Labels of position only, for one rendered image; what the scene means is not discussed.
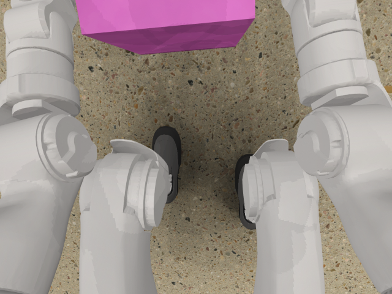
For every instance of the robot right thigh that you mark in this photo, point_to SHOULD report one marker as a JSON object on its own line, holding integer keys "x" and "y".
{"x": 289, "y": 246}

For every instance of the robot left thigh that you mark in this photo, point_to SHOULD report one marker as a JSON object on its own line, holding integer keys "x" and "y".
{"x": 127, "y": 198}

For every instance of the left robot forearm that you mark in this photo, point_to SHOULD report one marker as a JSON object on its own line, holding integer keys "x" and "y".
{"x": 40, "y": 60}

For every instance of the carton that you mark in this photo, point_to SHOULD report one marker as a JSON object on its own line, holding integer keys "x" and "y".
{"x": 163, "y": 26}

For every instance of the robot right upper arm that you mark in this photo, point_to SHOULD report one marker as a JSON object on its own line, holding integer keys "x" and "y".
{"x": 349, "y": 150}

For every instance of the robot thigh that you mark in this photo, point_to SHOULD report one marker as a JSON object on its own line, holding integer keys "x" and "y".
{"x": 289, "y": 246}
{"x": 127, "y": 198}

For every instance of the robot left upper arm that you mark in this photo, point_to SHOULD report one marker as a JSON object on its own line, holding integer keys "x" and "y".
{"x": 43, "y": 161}

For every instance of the right robot forearm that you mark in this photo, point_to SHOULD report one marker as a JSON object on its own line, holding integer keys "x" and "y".
{"x": 334, "y": 69}

